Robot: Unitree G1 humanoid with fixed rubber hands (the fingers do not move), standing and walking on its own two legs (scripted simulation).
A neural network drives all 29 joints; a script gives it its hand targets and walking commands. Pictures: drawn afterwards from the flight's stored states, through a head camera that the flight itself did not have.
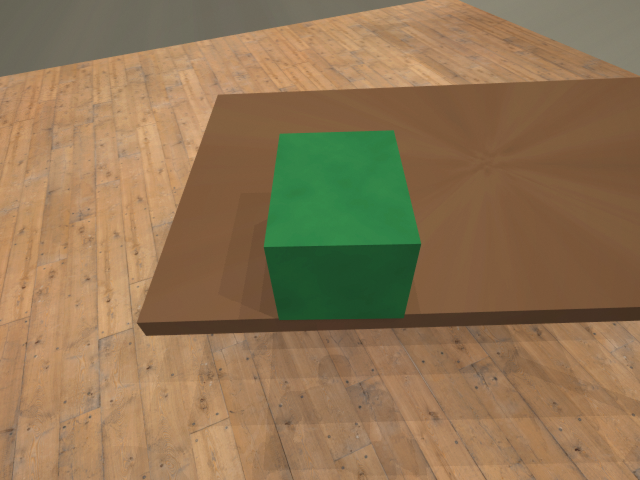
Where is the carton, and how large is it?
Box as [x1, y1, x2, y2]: [264, 130, 420, 319]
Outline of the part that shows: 393,130 286,133 279,135 264,241 264,250 279,319 403,317 420,246 420,241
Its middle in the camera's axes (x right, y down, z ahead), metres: +0.03 -0.04 +0.64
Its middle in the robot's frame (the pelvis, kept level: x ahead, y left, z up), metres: +0.52 +0.00 +0.03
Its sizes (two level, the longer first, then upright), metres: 0.269 0.199 0.174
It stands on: a table, 0.71 m high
